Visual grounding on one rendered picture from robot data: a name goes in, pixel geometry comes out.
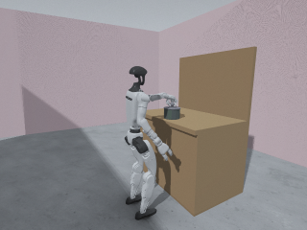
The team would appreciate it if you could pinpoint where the table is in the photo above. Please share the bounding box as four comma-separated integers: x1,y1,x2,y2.
140,46,257,217

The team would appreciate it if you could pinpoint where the robot right forearm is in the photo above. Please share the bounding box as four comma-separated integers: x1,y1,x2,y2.
140,119,162,147

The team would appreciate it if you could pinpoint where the robot left forearm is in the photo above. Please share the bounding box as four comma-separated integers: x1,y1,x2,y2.
147,92,168,102

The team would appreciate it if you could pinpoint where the left robot shin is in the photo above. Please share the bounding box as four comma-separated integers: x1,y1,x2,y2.
130,166,144,199

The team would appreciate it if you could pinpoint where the robot left thigh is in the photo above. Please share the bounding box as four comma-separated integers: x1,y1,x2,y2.
125,135,144,173

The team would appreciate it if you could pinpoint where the robot right upper arm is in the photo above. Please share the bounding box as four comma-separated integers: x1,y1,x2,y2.
136,92,150,127

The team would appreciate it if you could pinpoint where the left robot hand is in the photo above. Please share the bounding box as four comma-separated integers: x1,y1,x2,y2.
166,94,177,106

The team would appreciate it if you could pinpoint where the lid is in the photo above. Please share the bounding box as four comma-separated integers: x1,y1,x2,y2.
163,106,181,110

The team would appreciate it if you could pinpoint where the pot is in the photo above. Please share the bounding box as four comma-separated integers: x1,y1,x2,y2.
164,108,180,120

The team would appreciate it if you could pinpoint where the right robot hand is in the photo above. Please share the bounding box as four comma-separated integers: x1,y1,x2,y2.
157,143,173,161

